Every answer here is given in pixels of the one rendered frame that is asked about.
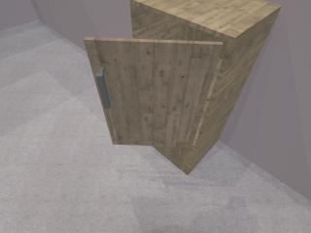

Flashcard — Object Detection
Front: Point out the handle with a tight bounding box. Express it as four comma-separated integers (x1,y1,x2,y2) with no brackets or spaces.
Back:
95,66,112,109

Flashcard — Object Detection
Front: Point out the cupboard door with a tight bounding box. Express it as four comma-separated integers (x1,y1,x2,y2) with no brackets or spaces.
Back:
84,37,224,148

